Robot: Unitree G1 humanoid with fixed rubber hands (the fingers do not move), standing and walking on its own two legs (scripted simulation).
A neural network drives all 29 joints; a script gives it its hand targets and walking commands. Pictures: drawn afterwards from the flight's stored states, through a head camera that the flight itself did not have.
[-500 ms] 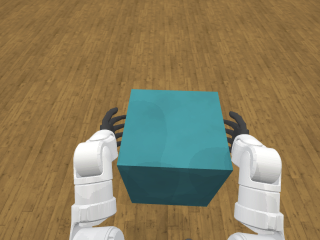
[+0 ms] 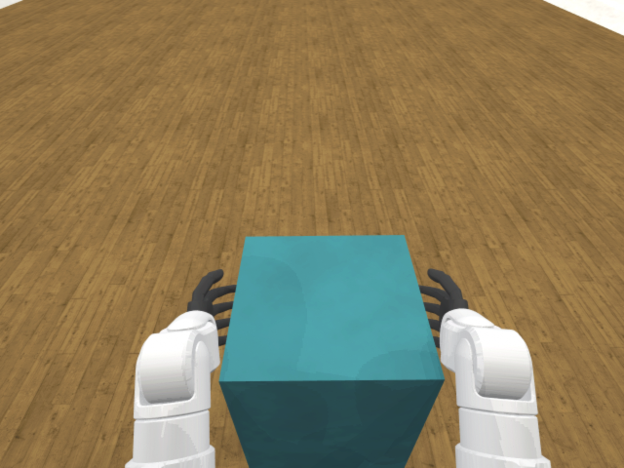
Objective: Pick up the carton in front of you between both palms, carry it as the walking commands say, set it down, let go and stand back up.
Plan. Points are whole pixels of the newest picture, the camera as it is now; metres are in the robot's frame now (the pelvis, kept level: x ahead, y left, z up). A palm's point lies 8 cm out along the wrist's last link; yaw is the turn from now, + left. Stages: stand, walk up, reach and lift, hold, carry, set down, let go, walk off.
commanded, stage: carry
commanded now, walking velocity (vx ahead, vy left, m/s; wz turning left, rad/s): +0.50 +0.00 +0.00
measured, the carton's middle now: (325, 354) +0.27 +0.01 +0.02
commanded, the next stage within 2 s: none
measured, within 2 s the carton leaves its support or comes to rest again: neither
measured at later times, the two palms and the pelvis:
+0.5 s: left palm (260, 171) +0.57 +0.12 +0.11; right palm (427, 177) +0.57 -0.18 +0.10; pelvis +0.30 -0.03 +0.01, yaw +2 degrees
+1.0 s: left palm (255, 127) +0.75 +0.15 +0.10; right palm (395, 129) +0.75 -0.15 +0.11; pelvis +0.48 +0.00 +0.02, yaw +0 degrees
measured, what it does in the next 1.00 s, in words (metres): walks ahead: right foot, then left foot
